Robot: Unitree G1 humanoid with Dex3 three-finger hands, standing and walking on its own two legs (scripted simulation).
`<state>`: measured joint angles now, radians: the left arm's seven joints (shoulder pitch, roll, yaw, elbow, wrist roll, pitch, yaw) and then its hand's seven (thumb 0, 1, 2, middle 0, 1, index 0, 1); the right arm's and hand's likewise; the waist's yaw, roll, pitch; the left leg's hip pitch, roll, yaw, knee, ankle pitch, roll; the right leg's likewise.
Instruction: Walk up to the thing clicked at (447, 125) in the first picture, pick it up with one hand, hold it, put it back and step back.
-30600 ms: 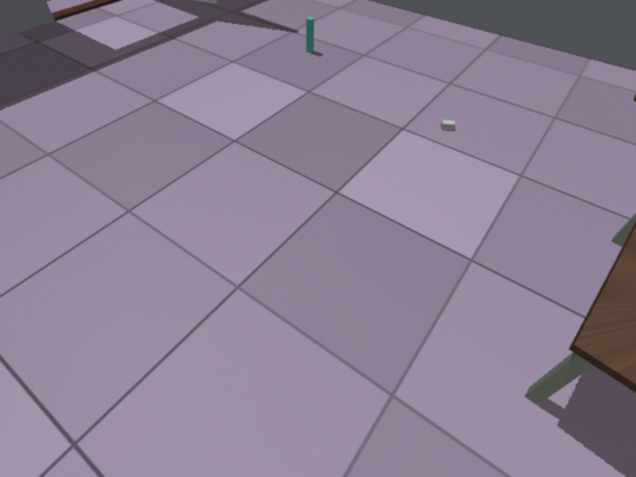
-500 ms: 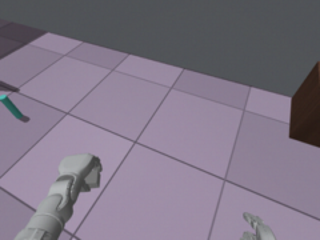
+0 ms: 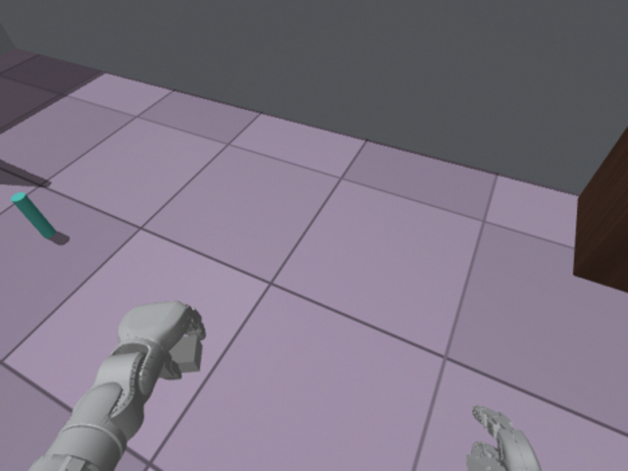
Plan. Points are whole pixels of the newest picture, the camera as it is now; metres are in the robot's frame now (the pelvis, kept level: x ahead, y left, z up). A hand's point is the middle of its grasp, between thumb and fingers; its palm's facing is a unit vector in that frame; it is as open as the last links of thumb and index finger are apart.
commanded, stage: hold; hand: left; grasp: from above
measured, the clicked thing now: (175, 355) +0.30 +0.21 -0.08
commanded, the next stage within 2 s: crouch in 0.96 s
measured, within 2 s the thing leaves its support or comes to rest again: neither
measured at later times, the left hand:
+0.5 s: hand (165, 352) +0.28 +0.21 -0.03, palm faces -0.44 -0.07 -0.90, open 7.0 cm
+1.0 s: hand (161, 344) +0.29 +0.22 -0.02, palm faces -0.44 -0.06 -0.90, open 7.0 cm
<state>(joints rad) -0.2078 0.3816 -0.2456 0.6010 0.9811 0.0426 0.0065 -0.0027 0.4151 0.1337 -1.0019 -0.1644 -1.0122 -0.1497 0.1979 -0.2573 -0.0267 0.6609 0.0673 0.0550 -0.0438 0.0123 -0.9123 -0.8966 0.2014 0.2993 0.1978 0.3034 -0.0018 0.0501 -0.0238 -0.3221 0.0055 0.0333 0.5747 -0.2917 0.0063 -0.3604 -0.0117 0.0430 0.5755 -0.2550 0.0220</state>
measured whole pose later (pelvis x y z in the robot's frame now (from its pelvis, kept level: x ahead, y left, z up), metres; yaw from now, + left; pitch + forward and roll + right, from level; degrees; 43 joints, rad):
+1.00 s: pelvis +0.01 +0.00 +0.01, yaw +0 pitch +1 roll +0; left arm -0.19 0.40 -0.24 0.53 0.97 0.03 -0.05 -0.01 0.42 0.05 -1.10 0.00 -1.10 0.00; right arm 0.19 -0.25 -0.02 0.66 0.08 0.09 -0.06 0.01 -0.91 -0.90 0.20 0.30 0.20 0.30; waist 0.01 0.06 -0.01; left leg -0.22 0.00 0.03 0.47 -0.26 0.01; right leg -0.26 -0.02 0.04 0.48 -0.23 0.02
